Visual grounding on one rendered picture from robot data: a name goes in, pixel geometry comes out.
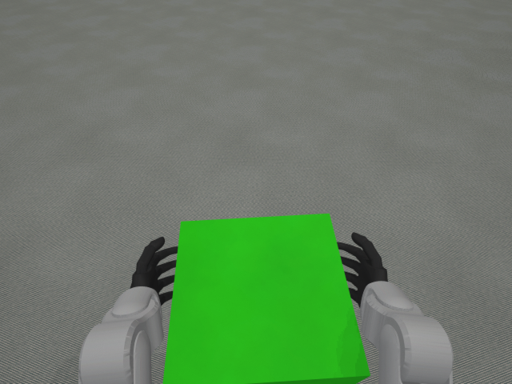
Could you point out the carton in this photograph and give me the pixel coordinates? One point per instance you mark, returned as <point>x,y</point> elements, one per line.
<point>262,301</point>

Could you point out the robot right hand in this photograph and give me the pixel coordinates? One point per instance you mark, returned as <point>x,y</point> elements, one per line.
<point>369,268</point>

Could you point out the robot left hand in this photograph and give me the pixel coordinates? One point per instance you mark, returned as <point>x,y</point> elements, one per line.
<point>147,272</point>

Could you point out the robot right forearm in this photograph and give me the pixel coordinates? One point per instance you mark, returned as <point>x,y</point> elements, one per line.
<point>413,348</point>

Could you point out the robot left forearm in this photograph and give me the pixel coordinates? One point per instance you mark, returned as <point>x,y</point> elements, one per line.
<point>118,350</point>

